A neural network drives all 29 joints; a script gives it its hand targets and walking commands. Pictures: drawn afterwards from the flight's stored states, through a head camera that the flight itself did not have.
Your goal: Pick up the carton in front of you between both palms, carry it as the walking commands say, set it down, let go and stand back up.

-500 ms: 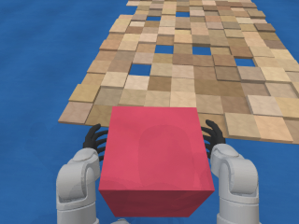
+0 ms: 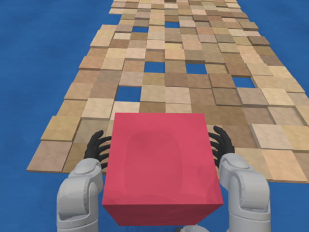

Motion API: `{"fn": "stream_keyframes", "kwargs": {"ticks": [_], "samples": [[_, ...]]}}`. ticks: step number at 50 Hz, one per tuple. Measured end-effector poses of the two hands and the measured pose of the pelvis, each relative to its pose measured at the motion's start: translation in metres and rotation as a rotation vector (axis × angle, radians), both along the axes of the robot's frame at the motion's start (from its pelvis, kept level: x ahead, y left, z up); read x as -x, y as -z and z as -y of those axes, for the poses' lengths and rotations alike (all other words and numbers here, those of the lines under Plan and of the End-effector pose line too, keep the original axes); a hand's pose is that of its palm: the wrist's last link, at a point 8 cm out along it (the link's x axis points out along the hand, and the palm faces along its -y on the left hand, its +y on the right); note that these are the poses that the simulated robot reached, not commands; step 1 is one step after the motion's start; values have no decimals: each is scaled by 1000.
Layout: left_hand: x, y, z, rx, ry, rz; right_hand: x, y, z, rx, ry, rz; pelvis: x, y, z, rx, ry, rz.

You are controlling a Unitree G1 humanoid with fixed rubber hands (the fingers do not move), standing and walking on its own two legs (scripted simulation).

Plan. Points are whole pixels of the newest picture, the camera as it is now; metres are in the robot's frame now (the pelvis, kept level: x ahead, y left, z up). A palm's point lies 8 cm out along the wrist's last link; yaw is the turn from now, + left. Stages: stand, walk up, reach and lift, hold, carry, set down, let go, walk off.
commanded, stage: carry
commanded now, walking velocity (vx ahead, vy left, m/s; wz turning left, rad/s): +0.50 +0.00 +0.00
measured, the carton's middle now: (158, 173) +0.26 +0.00 +0.02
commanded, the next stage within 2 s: none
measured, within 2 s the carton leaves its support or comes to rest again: neither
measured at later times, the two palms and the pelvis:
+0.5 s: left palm (118, 54) +0.68 +0.14 +0.11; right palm (199, 52) +0.70 -0.16 +0.11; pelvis +0.32 -0.03 +0.00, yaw +1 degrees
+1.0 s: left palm (123, 14) +1.03 +0.15 +0.12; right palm (184, 13) +1.06 -0.15 +0.12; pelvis +0.68 -0.02 +0.00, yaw +3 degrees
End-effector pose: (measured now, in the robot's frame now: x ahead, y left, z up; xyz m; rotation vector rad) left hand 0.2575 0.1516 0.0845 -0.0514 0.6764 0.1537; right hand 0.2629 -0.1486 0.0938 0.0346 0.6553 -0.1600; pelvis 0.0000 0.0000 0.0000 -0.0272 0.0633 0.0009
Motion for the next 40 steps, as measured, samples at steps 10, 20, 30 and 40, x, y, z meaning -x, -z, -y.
{"fn": "stream_keyframes", "kwargs": {"ticks": [10, 20, 30, 40], "samples": [[-172, -4, 19, -40, -71, 15, -192, 9, 18, -28, -80, 17, -143, 24, 33, -14, -54, 20], [-329, -25, 19, -70, -48, -43, -351, -13, 18, -1, -99, -38, -254, -1, 38, -46, -37, -18], [-510, -12, 6, -49, 22, -54, -516, -11, 6, 42, -49, -52, -405, 18, 10, -46, -7, -31], [-638, 11, 13, 12, 48, -125, -617, 15, 13, -2, 62, -123, -526, -7, -5, -5, -8, -55]]}}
